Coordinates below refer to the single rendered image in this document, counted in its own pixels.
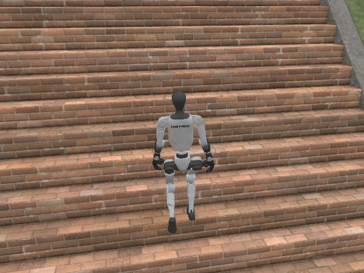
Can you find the robot left thigh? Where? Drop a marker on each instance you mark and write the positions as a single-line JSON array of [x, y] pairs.
[[169, 171]]

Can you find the right robot forearm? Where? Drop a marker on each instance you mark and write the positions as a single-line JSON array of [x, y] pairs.
[[207, 151]]

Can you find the left robot upper arm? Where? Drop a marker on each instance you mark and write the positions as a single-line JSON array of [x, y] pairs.
[[162, 122]]

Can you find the left robot hand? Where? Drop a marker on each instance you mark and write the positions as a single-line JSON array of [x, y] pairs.
[[155, 162]]

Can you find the left robot forearm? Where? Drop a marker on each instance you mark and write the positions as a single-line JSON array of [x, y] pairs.
[[157, 152]]

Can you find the right robot upper arm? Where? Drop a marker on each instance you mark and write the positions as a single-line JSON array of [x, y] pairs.
[[200, 129]]

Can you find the robot right thigh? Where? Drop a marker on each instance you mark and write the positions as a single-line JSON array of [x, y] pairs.
[[196, 164]]

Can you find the right robot hand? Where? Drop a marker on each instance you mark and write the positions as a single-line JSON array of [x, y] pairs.
[[206, 163]]

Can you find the robot thigh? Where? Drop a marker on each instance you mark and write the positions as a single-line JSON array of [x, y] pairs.
[[169, 171], [196, 164]]

